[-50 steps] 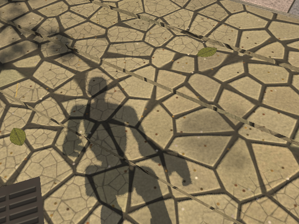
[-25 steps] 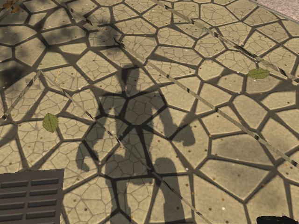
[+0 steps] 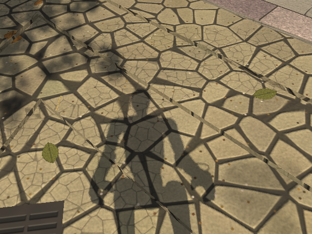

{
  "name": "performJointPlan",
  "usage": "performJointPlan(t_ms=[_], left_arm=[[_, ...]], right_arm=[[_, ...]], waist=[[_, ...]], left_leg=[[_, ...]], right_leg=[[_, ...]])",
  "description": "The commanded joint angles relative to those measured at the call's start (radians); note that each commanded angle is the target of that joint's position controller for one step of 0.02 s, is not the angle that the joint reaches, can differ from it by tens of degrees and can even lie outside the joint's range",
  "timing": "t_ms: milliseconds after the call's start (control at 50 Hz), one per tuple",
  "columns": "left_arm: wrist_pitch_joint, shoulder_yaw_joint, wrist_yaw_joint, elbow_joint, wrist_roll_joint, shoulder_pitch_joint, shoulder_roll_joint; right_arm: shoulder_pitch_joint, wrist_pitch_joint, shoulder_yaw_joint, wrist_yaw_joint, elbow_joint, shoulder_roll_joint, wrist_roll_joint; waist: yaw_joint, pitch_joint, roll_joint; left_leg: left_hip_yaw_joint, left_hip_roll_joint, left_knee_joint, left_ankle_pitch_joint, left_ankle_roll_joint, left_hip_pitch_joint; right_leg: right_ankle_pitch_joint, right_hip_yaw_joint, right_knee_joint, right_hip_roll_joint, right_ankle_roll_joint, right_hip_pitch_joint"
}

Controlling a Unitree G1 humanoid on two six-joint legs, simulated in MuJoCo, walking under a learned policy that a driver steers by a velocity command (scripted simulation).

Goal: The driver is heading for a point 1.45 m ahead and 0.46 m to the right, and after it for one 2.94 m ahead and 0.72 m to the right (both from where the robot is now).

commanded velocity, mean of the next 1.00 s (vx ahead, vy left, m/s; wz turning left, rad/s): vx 0.00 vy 0.00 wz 0.00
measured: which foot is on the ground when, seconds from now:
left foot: down 0.00-1.00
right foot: down 0.00-1.00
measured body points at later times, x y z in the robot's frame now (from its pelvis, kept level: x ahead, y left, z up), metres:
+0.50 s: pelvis +0.01 -0.01 +0.00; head +0.02 -0.01 +0.45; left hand +0.05 +0.25 -0.14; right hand +0.08 -0.27 -0.14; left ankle +0.03 +0.13 -0.74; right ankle -0.02 -0.12 -0.74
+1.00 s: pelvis +0.01 -0.01 +0.00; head +0.02 -0.01 +0.45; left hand +0.01 +0.23 -0.15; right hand +0.04 -0.26 -0.15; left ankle +0.03 +0.13 -0.74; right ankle -0.02 -0.12 -0.74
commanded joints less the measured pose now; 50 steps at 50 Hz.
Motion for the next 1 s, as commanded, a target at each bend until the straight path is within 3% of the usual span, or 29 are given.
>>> performJointPlan(t_ms=[20, 520, 1000], left_arm=[[-0.008, 0.025, 0.001, -0.020, -0.002, 0.009, 0.121], [-0.003, 0.015, 0.011, 0.093, -0.004, 0.072, 0.102], [-0.004, 0.007, 0.015, 0.120, -0.006, 0.172, 0.063]], right_arm=[[-0.016, -0.012, -0.023, -0.008, -0.031, -0.100, 0.003], [-0.030, -0.002, -0.010, -0.023, 0.192, -0.093, 0.011], [0.009, -0.002, 0.011, -0.025, 0.282, -0.066, 0.014]], waist=[[0.009, -0.038, 0.005], [0.007, -0.002, -0.002], [0.004, 0.019, -0.002]], left_leg=[[-0.037, 0.033, -0.052, 0.184, 0.021, 0.094], [-0.014, 0.026, -0.085, 0.155, 0.015, 0.105], [-0.007, 0.022, -0.092, 0.125, 0.015, 0.079]], right_leg=[[0.132, 0.051, -0.122, -0.046, -0.021, -0.065], [0.141, 0.030, -0.161, -0.022, -0.021, -0.051], [0.125, 0.022, -0.166, -0.014, -0.023, -0.060]])
Keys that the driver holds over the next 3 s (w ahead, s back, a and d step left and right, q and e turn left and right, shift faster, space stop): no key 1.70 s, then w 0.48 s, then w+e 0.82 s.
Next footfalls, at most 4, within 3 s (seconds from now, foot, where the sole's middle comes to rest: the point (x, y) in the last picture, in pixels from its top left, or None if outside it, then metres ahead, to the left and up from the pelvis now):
2.40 right None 0.48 -0.11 -0.75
2.86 left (143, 192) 0.70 0.09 -0.75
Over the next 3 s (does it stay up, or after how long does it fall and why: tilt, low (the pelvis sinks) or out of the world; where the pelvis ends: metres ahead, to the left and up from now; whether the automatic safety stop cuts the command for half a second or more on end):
stays up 0.56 0.02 0.01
